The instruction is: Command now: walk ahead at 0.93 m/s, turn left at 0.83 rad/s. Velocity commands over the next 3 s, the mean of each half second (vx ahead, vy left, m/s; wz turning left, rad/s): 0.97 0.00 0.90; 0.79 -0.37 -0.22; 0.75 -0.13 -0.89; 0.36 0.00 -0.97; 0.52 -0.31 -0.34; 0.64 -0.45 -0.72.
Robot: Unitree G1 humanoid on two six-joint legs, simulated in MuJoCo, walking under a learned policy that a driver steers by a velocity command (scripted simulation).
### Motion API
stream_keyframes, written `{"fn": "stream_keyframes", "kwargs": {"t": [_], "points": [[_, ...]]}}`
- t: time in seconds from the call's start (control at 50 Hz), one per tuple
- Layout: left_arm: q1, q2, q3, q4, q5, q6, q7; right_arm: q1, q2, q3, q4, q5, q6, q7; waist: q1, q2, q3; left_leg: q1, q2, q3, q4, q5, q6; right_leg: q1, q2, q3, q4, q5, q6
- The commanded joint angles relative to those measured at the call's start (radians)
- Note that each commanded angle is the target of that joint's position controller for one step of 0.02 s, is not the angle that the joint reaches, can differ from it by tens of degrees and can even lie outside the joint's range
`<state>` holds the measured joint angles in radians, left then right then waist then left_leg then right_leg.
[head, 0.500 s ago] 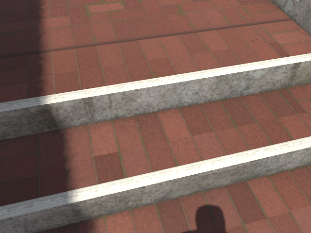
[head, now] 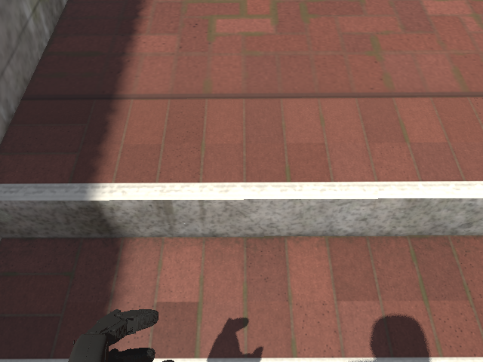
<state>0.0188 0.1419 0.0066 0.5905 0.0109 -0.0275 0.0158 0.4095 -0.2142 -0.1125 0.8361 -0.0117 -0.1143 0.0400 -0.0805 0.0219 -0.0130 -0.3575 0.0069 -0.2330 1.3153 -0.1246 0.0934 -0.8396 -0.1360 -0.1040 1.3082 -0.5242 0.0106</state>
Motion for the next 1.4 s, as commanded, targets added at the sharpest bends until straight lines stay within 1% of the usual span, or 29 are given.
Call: {"fn": "stream_keyframes", "kwargs": {"t": [0.02,0.06,0.1,0.18,0.32,0.38,0.42,0.44,0.46,0.48,0.5,0.56,0.58,0.62,0.7,0.74,0.82,0.88,0.9,0.92,0.94,1.0,1.1,1.18,1.3,1.34,1.36,1.38,1.4], "points": [[0.109,0.057,0.054,0.080,0.012,-0.014,0.019,-0.068,0.104,0.032,-0.187,-0.048,-0.010,0.014,0.024,-0.184,-0.003,-0.538,0.043,0.108,0.502,0.205,0.035,0.384,-0.245,0.657,-0.853,-0.461,-0.052],[0.139,-0.032,0.024,0.190,0.046,-0.053,-0.003,-0.125,0.111,0.052,-0.212,-0.031,0.028,0.019,-0.026,-0.181,0.009,-0.586,0.032,0.094,0.631,0.148,0.058,0.325,-0.227,0.431,-0.846,-0.255,-0.058],[0.259,-0.018,0.031,0.294,0.029,-0.084,-0.032,-0.235,0.169,0.089,-0.257,-0.013,0.067,0.003,-0.025,-0.119,0.068,-0.775,0.037,0.079,0.743,0.084,0.075,0.390,-0.233,0.302,-0.918,-0.109,-0.023],[0.227,0.060,0.037,0.293,0.030,-0.118,-0.027,-0.345,0.021,0.057,-0.277,-0.004,0.119,-0.014,-0.033,-0.034,0.105,-0.731,-0.017,0.155,0.535,0.161,0.060,0.423,-0.178,-0.030,-1.069,0.236,0.036],[0.623,0.091,0.030,0.423,0.050,-0.102,-0.003,-0.794,0.076,0.106,-0.436,0.003,0.144,-0.065,0.081,-0.025,0.206,-1.145,-0.020,0.397,0.552,-0.335,0.148,0.938,-0.130,-0.225,-1.184,0.625,0.039],[0.534,0.214,0.038,0.322,-0.034,-0.076,0.065,-0.569,-0.015,0.097,-0.374,0.026,0.160,-0.009,-0.008,-0.049,-0.004,-0.322,-0.129,0.645,0.055,-0.271,0.134,0.732,-0.102,-0.314,-1.074,1.796,-0.018],[0.370,0.438,0.105,0.209,-0.039,-0.083,0.054,-0.102,-0.093,0.038,-0.286,0.041,0.169,-0.029,-0.179,-0.301,-0.248,-0.011,-0.158,0.493,-0.050,-0.412,0.151,0.854,-0.215,-0.209,-0.604,2.322,-0.059],[0.375,0.430,0.117,0.185,-0.047,-0.076,0.016,-0.040,-0.171,0.012,-0.267,0.036,0.164,-0.033,-0.190,-0.288,-0.310,0.125,-0.198,0.345,-0.224,-0.571,0.190,0.828,-0.211,-0.144,-0.272,2.185,-0.085],[0.369,0.239,0.091,0.163,-0.028,-0.083,-0.023,-0.189,-0.195,-0.013,-0.282,0.050,0.140,-0.033,-0.094,-0.074,-0.194,0.194,-0.098,-0.056,-0.579,-0.638,0.274,0.457,-0.022,-0.098,0.121,0.983,-0.061],[0.226,0.175,0.074,0.017,0.013,-0.108,-0.060,-0.222,-0.245,-0.032,-0.276,0.029,0.144,-0.039,-0.066,0.106,-0.265,0.301,0.065,-0.605,-0.924,-0.751,0.343,0.122,0.202,0.047,0.529,0.392,-0.021],[0.180,0.113,0.059,-0.064,0.051,-0.136,-0.071,-0.213,-0.255,-0.028,-0.278,-0.004,0.130,-0.049,-0.005,-0.025,-0.287,0.295,0.107,-0.769,-1.044,-0.835,0.299,0.026,0.151,0.211,0.652,0.425,-0.048],[0.117,-0.015,-0.003,-0.114,0.076,-0.127,-0.026,-0.105,-0.090,0.017,-0.125,-0.039,0.049,-0.063,0.090,-0.216,-0.040,0.025,0.094,-0.543,-1.028,-0.487,0.187,-0.110,0.081,0.236,0.804,0.340,-0.091],[0.203,0.004,0.004,-0.086,0.080,-0.075,-0.020,-0.108,-0.067,0.024,-0.096,-0.056,0.031,-0.096,0.166,-0.415,0.085,-0.039,0.169,-0.561,-0.918,0.006,0.074,-0.170,0.094,0.241,0.881,0.407,-0.052],[0.259,-0.032,-0.006,-0.050,0.046,0.007,-0.006,0.012,-0.122,0.031,-0.037,-0.058,-0.004,-0.096,0.163,-0.322,0.032,0.062,0.187,-0.220,-0.762,0.582,-0.023,-0.310,0.122,0.271,0.902,0.323,-0.058],[-0.029,-0.162,-0.073,-0.135,-0.031,0.042,0.008,0.118,-0.042,0.084,0.118,-0.043,0.015,-0.048,0.130,0.024,0.074,0.103,0.048,0.286,-0.898,0.303,-0.119,-0.508,0.213,0.174,0.870,0.181,-0.178],[-0.098,-0.099,-0.077,-0.148,-0.043,0.069,-0.021,0.125,-0.020,0.097,0.115,-0.020,0.031,-0.062,0.103,0.008,0.115,0.015,0.048,0.399,-1.098,0.474,-0.146,-0.336,0.225,0.007,0.550,0.227,-0.173],[0.009,0.029,-0.037,-0.080,-0.045,0.115,-0.075,0.020,-0.180,0.057,0.039,0.060,0.010,-0.176,0.210,0.074,-0.051,0.110,0.164,0.506,-1.085,1.325,-0.125,0.230,0.212,-0.207,0.000,0.265,-0.195],[0.454,0.216,0.047,0.029,-0.054,0.144,-0.063,-0.127,-0.325,-0.009,-0.053,0.047,0.033,-0.163,0.388,0.218,-0.245,0.298,0.271,0.441,-0.601,1.682,-0.033,0.608,0.305,-0.128,-0.181,0.001,-0.207],[0.535,0.283,0.093,0.022,-0.055,0.122,-0.071,-0.238,-0.330,-0.025,-0.106,0.042,0.054,-0.137,0.463,0.143,-0.222,0.196,0.176,0.433,-0.131,1.329,0.004,0.704,0.284,0.004,-0.390,-0.031,-0.305],[0.425,0.260,0.113,0.032,-0.068,0.092,-0.085,-0.415,-0.164,0.015,-0.180,0.007,0.066,-0.097,0.461,-0.157,-0.062,-0.179,-0.071,0.372,0.405,0.113,0.016,0.699,0.241,0.269,-0.649,0.094,-0.451],[0.224,0.257,0.102,-0.005,-0.031,0.087,-0.071,-0.341,-0.006,0.059,-0.302,-0.058,0.049,-0.059,0.208,-0.214,-0.059,-0.526,-0.162,0.183,0.673,-0.260,-0.039,0.671,0.102,0.865,-0.890,-0.230,-0.545],[0.275,0.094,0.051,0.041,0.021,0.035,-0.040,-0.280,0.028,0.087,-0.369,-0.096,0.028,-0.074,0.070,0.182,0.087,-0.608,-0.039,0.093,0.664,-0.303,-0.025,0.388,0.064,0.983,-1.015,-0.260,-0.369],[0.323,0.204,0.075,0.085,0.010,-0.042,-0.062,-0.366,-0.159,0.073,-0.354,-0.046,0.076,-0.095,0.115,0.136,0.098,-0.355,0.104,0.193,0.016,-0.153,-0.117,0.214,0.216,0.550,-1.112,0.109,-0.241],[0.592,0.240,0.090,0.166,-0.006,-0.043,-0.036,-0.611,-0.077,0.123,-0.397,-0.035,0.074,-0.064,0.271,0.020,0.073,-0.418,0.026,0.240,-0.448,0.062,-0.097,0.679,0.208,0.538,-1.070,0.795,-0.163],[0.556,0.304,0.116,0.199,-0.032,-0.090,0.007,-0.531,-0.102,0.132,-0.344,-0.039,0.049,-0.073,0.161,-0.165,-0.108,0.040,-0.105,0.212,-0.871,0.191,-0.027,0.819,0.179,0.603,-0.728,1.651,0.053],[0.369,0.343,0.131,0.139,-0.057,-0.109,0.001,-0.148,-0.234,0.069,-0.244,-0.047,0.019,-0.102,-0.068,-0.127,-0.259,0.616,0.115,0.035,-0.937,0.423,0.049,0.496,0.230,0.552,-0.318,1.054,0.049],[0.322,0.237,0.108,0.099,-0.048,-0.101,-0.002,-0.047,-0.275,0.050,-0.212,-0.047,0.012,-0.107,-0.086,0.011,-0.296,0.834,0.351,-0.059,-0.787,0.831,0.104,0.266,0.327,0.371,-0.120,0.021,0.010],[0.453,0.202,0.069,0.063,-0.060,-0.073,-0.009,-0.029,-0.199,0.052,-0.206,-0.049,0.006,-0.104,-0.031,0.138,-0.505,1.067,0.490,-0.238,-0.650,1.011,0.202,0.122,0.236,0.405,0.115,-0.095,0.050],[0.454,0.257,0.069,0.043,-0.077,-0.051,-0.004,-0.105,-0.154,0.051,-0.223,-0.050,0.016,-0.101,-0.030,0.122,-0.520,0.992,0.497,-0.261,-0.731,0.789,0.243,0.076,0.180,0.361,0.223,-0.055,0.058]]}}
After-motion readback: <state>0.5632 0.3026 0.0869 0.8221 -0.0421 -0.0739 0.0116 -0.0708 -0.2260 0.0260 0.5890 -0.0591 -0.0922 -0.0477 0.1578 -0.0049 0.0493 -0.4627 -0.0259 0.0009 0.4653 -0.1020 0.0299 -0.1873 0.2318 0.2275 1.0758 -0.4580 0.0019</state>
